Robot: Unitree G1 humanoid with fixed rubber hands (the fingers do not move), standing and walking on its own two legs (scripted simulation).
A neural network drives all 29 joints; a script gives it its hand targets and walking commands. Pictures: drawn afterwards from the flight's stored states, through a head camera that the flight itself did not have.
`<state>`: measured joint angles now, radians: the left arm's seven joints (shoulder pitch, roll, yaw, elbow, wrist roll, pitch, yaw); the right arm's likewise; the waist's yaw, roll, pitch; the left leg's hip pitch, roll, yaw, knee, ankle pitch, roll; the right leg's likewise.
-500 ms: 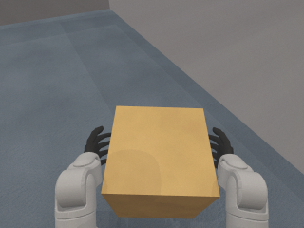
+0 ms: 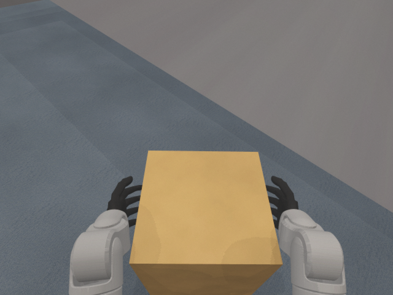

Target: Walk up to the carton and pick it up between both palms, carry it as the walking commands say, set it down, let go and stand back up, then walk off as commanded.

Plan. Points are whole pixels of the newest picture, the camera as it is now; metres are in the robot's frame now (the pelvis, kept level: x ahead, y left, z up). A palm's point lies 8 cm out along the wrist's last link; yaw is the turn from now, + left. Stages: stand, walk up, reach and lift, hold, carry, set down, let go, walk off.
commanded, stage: carry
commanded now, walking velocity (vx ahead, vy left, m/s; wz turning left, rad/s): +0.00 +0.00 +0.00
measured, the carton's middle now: (201, 228) +0.27 +0.01 +0.00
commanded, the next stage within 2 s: none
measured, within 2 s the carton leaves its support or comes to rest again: neither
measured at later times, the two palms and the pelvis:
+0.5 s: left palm (157, 276) +0.15 +0.08 +0.08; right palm out of the picture +0.11 -0.22 +0.08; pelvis -0.12 -0.03 -0.01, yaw -6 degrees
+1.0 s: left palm (130, 292) +0.14 +0.12 +0.06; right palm out of the picture +0.12 -0.18 +0.07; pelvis -0.14 -0.02 -0.01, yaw -4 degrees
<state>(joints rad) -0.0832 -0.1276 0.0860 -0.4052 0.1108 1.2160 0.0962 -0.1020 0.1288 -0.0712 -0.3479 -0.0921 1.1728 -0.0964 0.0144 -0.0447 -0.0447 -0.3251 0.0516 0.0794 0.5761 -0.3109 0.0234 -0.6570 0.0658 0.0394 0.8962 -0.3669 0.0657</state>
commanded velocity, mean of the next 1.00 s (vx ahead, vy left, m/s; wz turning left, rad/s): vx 0.00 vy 0.00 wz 0.00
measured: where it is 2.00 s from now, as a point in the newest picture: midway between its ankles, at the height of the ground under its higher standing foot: outside the picture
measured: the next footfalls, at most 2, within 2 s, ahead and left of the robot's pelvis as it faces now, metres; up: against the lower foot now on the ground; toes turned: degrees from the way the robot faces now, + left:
right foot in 0.24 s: -0.06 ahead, -0.16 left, +0.00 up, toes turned -1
